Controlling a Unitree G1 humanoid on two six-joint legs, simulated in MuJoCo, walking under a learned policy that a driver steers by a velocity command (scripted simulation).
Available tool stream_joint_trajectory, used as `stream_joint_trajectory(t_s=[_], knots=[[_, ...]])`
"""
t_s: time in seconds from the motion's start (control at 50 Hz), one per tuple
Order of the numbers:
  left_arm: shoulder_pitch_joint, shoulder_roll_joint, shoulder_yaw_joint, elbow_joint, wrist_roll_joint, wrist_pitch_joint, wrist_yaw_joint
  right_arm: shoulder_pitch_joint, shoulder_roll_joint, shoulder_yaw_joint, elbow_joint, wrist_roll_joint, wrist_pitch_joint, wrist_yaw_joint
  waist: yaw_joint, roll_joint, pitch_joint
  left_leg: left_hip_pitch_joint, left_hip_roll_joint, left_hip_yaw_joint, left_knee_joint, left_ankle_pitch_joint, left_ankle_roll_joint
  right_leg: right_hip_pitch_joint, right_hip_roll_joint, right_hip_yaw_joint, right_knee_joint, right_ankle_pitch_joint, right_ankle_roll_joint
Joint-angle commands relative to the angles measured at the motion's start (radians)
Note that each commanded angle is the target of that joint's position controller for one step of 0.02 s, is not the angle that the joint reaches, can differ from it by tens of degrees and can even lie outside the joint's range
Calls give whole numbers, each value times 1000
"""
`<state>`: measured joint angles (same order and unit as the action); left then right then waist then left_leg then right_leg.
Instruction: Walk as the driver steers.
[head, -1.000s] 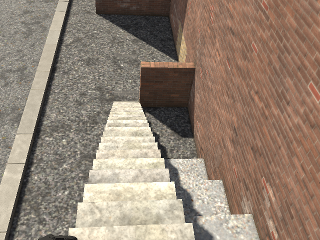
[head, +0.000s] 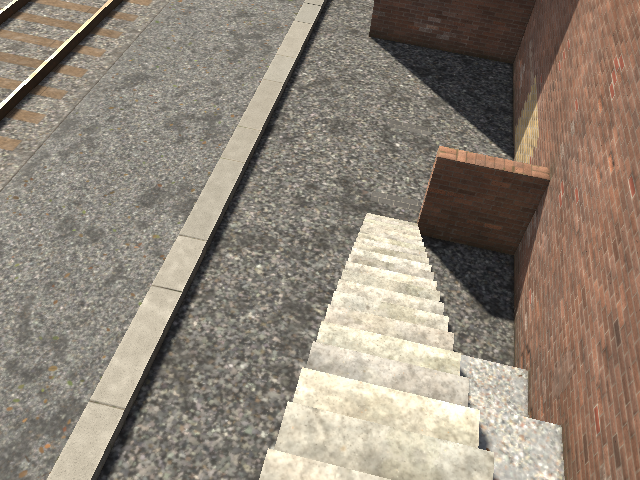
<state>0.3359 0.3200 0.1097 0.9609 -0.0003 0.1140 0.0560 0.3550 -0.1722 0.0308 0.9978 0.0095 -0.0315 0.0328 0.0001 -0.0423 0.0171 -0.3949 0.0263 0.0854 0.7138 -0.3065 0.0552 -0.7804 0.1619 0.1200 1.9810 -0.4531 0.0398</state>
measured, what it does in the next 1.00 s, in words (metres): steps on the spot, turning right: right foot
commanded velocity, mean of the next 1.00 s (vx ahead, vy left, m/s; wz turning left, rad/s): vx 0.03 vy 0.00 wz -0.47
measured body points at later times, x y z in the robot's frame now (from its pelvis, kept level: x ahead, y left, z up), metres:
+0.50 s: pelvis -0.01 +0.03 +0.00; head -0.04 +0.03 +0.45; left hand +0.29 +0.15 -0.04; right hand -0.02 -0.26 -0.12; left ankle +0.06 +0.07 -0.72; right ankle +0.04 -0.10 -0.66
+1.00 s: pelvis +0.07 -0.01 +0.00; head +0.03 +0.01 +0.45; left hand +0.25 +0.18 -0.12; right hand +0.05 -0.25 -0.12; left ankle +0.08 +0.07 -0.71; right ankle +0.04 -0.09 -0.71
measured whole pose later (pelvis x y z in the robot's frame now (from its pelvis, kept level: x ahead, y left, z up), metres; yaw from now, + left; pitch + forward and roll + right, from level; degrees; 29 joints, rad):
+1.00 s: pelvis +0.07 -0.01 +0.00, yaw -28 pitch -1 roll -1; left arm 0.33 0.20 0.02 0.78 0.01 0.06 0.02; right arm 0.29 -0.20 0.01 0.79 -0.02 0.06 0.05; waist 0.01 0.02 -0.11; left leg -0.28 -0.03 0.08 0.71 -0.47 0.02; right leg -0.34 0.12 0.08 0.69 -0.41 -0.11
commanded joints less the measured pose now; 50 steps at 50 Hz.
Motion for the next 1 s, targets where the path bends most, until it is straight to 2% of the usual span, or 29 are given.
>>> stream_joint_trajectory(t_s=[0.02, 0.04, 0.08, 0.12, 0.14, 0.16, 0.24, 0.34, 0.4, 0.42, 0.46, 0.5, 0.54, 0.56, 0.58, 0.6, 0.62, 0.64, 0.66, 0.68, 0.74, 0.8, 0.82, 0.86, 0.9, 0.94, 0.96, 0.98, 1.0], knots=[[-100, 25, 6, -119, 44, 46, 7, -4, -139, -16, -93, 11, -27, -49, 8, 203, -70, 131, 388, -437, -301, 253, -50, -343, -10, 60, 219, 165, 1], [-147, 8, -10, -152, 33, 52, -4, -35, -93, 4, -122, -8, -23, -56, 33, 134, -10, 40, 351, -374, -323, 166, -55, -357, -19, 54, 107, 264, 21], [-205, -60, -28, -209, 26, 44, -25, -63, -46, 28, -142, -13, -12, -85, 53, 123, 54, -65, 317, -311, -310, 0, -26, -401, -5, 40, 38, 319, 66], [-237, -57, -21, -224, 40, 36, -16, -9, -68, 22, -138, -19, -12, -91, 37, 97, 57, -66, 301, -269, -300, -49, -38, -442, 14, 1, 18, 354, 86], [-261, -72, -30, -240, 34, 37, -25, 4, -100, 16, -154, -31, -10, -86, 21, 119, 19, -26, 292, -281, -310, -83, -51, -450, 13, -25, 41, 339, 82], [-282, -74, -33, -255, 28, 41, -25, -2, -130, 5, -168, -24, -10, -80, 13, 124, 12, 5, 287, -263, -310, -115, -53, -480, 19, -29, 52, 323, 84], [-402, -102, -52, -336, 20, 40, -31, 12, -128, -4, -209, -22, 0, -85, -16, 91, -13, 97, 298, -210, -269, -62, -35, -499, -17, -41, 23, 319, 90], [-492, -100, -71, -388, 22, 37, -77, 3, -163, -33, -231, -37, 11, -83, -64, 112, -22, 165, 303, -159, -299, -148, -27, -336, -108, -92, -409, 326, 54], [-545, -20, -66, -430, 5, 19, -112, -53, -256, -64, -273, -63, 31, -61, -77, 187, -2, 158, 356, -172, -431, -298, 48, -147, -161, -128, -686, 215, 6], [-536, -4, -63, -440, -15, 19, -123, -59, -277, -75, -270, -69, 30, -43, -72, 198, -21, 160, 373, -172, -463, -323, 76, -68, -171, -127, -740, 108, -26], [-465, 5, -68, -413, -25, 0, -128, -48, -305, -104, -268, -54, 28, -18, -71, 166, -20, 144, 362, -93, -461, -325, 116, 102, -169, -184, -863, -9, -76], [-324, -11, -75, -351, -65, -11, -137, -110, -291, -114, -280, -54, 50, -8, -17, 157, -14, -34, 321, -31, -441, -421, 114, 395, -127, -252, -1004, -1, -102], [-177, -17, -79, -291, -68, -27, -136, -124, -303, -119, -296, -68, 74, -18, 30, 87, 10, -67, 306, 30, -327, -460, 81, 530, -115, -270, -1208, -36, -144], [-123, 27, -65, -253, -49, -40, -114, -77, -259, -109, -312, -74, 83, -6, 1, -4, 33, -121, 260, 60, -201, -459, 42, 606, -78, -234, -1317, -87, -162], [11, 34, -58, -219, -30, -56, -102, -103, -266, -118, -320, -75, 88, 11, 53, -110, 54, -401, 212, 72, 38, -548, -12, 772, -110, -70, -1298, -93, -206], [176, 50, -65, -228, -35, -74, -77, -183, -279, -120, -349, -81, 94, 40, 210, -281, 47, -625, 82, 139, 429, -669, -65, 814, -338, 285, -1452, -172, -281], [98, 110, -65, -266, -44, -75, -53, -215, -268, -131, -405, -88, 93, 61, 142, -206, 75, -780, -70, -85, 593, -582, -102, 729, -456, 766, -1731, -475, -353], [-1, 123, -60, -283, -25, -73, -21, -256, -241, -120, -439, -89, 75, 61, 101, -143, 106, -750, -74, -182, 638, -432, -111, 591, -462, 792, -1809, -653, -362], [-84, 123, -58, -276, -4, -72, 0, -225, -213, -111, -439, -75, 63, 56, 27, -176, 80, -715, -92, -176, 744, -327, -118, 530, -431, 697, -1772, -588, -354], [-146, 98, -61, -282, -1, -81, 1, -185, -203, -106, -408, -78, 67, 38, -14, -136, 59, -694, -102, -156, 855, -241, -131, 489, -392, 579, -1713, -428, -339], [-194, 1, -89, -293, -4, -124, -25, -146, -207, -114, -363, -55, 96, 2, -60, -22, -19, -543, -108, -113, 1089, -39, -177, 322, -308, 384, -1632, -28, -312], [-180, 4, -96, -284, -7, -121, -23, -170, -158, -87, -359, -35, 115, 11, -80, 64, -70, -416, -86, -96, 925, 22, -171, 297, -277, 290, -1559, 58, -277], [-157, 29, -87, -281, -5, -116, -16, -173, -141, -72, -355, -40, 119, 17, -67, 48, -68, -392, -82, -77, 818, 14, -159, 319, -257, 270, -1544, 55, -263], [-80, 17, -82, -254, -14, -89, -26, -176, -116, -51, -326, -35, 121, 33, -30, -27, -66, -221, -73, -33, 579, -39, -126, 304, -245, 231, -1614, -39, -265], [-60, 47, -65, -235, -9, -86, -37, -79, -120, -47, -261, -36, 110, 36, -23, -128, -47, 71, -95, 43, 526, -48, -91, 169, -245, 203, -1698, -91, -281], [-57, 66, -46, -229, 13, -66, -47, -4, -140, -50, -219, -24, 95, 34, -32, -117, 5, 195, -88, 34, 256, -173, -44, 155, -237, 232, -1685, -209, -294], [-37, 72, -42, -235, 4, -49, -40, -11, -135, -47, -247, -16, 92, 25, -39, -119, 50, 177, -53, -33, -86, -268, -2, 231, -257, 295, -1691, -368, -289], [-24, 54, -43, -218, 8, -39, -33, 32, -111, -48, -206, -30, 86, 6, -62, -25, 68, 262, -67, 25, -289, -182, 6, 246, -216, 275, -1581, -419, -278], [-6, 31, -39, -202, 18, -45, -28, 162, -113, -54, -157, -41, 68, -6, -113, 99, 54, 441, -3, -58, -339, -215, 9, 135, -144, 185, -1314, -358, -269]])
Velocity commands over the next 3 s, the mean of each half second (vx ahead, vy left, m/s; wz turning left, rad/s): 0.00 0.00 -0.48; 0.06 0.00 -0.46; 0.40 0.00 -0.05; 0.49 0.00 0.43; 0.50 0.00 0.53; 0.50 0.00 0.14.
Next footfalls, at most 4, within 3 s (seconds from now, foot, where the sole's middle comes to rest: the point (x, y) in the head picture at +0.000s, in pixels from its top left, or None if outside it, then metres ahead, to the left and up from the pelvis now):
0.60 right None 0.08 -0.11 -0.75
1.02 left None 0.11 0.05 -0.75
1.52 right None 0.31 -0.29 -0.94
1.98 left None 0.58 -0.23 -1.13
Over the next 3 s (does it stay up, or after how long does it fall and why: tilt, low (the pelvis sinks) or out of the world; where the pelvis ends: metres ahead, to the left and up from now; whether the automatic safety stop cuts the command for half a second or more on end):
stays up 0.93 -0.30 -0.64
